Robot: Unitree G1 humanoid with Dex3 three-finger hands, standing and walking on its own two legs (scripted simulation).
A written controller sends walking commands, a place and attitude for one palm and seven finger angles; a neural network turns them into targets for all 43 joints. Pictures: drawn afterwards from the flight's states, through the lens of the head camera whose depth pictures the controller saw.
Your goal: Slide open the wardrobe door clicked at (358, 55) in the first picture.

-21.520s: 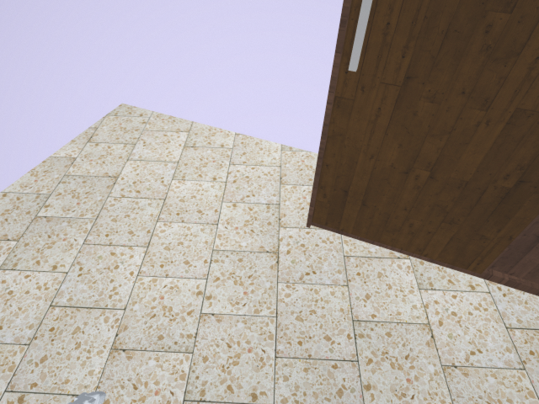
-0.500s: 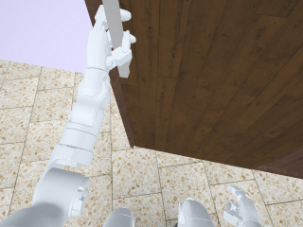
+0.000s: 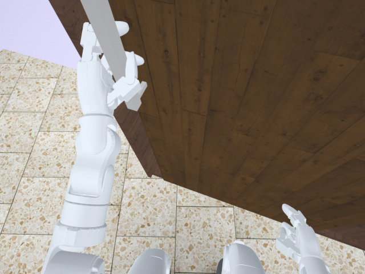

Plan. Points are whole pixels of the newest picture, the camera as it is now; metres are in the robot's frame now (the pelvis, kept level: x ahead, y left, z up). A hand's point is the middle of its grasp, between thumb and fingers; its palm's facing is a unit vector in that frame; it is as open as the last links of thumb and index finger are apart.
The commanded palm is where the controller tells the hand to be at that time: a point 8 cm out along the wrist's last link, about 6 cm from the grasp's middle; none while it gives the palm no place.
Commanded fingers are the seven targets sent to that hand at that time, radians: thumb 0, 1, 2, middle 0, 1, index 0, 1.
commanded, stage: step sideways, sliding the door along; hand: left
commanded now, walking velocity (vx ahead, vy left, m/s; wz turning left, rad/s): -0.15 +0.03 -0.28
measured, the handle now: (120, 42) +0.43 +0.18 +0.21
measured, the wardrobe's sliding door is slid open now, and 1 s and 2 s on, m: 0.08 0.42 0.48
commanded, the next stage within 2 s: stop walking and hold the door there in 1.66 s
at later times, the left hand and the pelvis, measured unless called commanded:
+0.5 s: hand (229, 111) +0.34 +0.00 +0.18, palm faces -0.05 -1.00 +0.03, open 6.8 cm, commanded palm +0.32 +0.00 +0.18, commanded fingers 0.00 0.90 0.90 -0.45 -1.40 -0.45 -1.40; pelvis +0.05 -0.07 +0.01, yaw -2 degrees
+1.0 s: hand (355, 142) +0.32 -0.17 +0.19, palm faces -0.20 -0.98 -0.05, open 6.2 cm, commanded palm +0.31 -0.13 +0.18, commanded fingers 0.00 0.90 0.90 -0.45 -1.40 -0.45 -1.40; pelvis -0.03 -0.19 +0.01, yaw -10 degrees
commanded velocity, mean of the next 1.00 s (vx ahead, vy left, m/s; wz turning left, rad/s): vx -0.27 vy -0.24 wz -0.18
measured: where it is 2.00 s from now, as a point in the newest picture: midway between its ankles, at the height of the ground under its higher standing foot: outside the picture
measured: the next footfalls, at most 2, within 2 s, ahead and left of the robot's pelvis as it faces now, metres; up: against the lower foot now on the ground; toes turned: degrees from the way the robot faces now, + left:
right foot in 0.18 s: +0.09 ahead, -0.16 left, +0.00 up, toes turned -7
right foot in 0.72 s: +0.14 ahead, -0.25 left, +0.00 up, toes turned -12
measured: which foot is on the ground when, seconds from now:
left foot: down 0.00-0.74, up 0.76-1.00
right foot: up 0.00-0.16, down 0.18-0.42, up 0.44-0.70, down 0.72-1.00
